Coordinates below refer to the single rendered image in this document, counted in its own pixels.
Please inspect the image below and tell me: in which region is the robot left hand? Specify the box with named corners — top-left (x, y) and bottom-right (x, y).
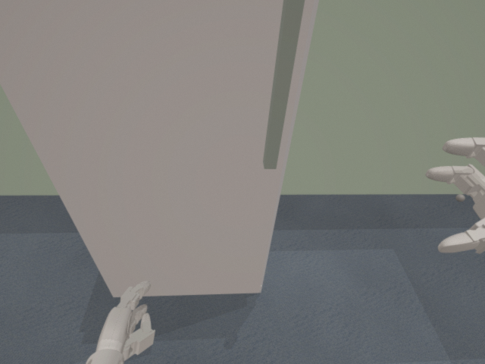
top-left (96, 280), bottom-right (155, 361)

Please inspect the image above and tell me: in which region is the fridge door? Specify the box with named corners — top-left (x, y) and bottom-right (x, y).
top-left (0, 0), bottom-right (314, 297)

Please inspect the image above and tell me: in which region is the left robot forearm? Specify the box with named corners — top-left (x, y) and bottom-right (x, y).
top-left (86, 349), bottom-right (124, 364)

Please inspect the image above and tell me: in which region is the handle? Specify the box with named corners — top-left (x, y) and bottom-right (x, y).
top-left (263, 0), bottom-right (305, 169)

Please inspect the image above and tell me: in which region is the robot right hand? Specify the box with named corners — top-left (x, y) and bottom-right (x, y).
top-left (425, 137), bottom-right (485, 254)

